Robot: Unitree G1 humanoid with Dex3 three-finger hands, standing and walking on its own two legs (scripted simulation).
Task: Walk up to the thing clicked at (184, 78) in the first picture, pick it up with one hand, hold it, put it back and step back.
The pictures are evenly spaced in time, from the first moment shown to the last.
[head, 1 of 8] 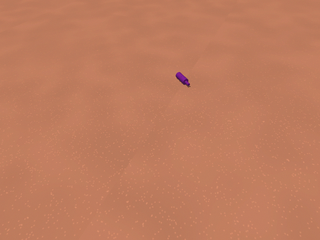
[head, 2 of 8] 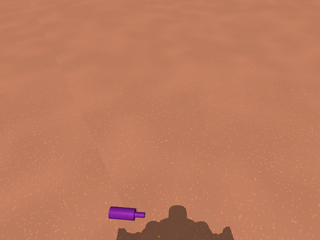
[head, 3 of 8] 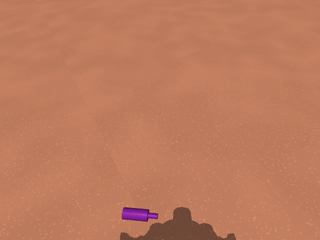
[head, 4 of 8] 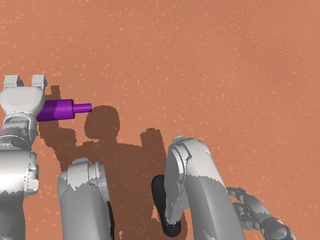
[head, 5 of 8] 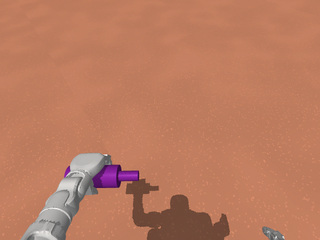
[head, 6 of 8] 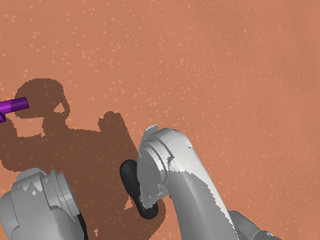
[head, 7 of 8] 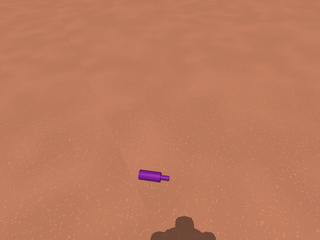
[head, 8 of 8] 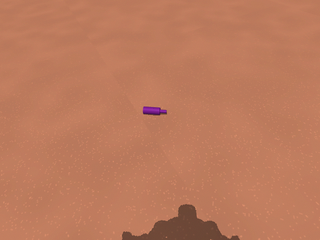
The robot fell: no
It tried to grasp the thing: yes
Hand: left
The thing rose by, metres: 0.69
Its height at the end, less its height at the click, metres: +0.00
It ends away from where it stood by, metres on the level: 0.24
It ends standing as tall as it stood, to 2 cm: yes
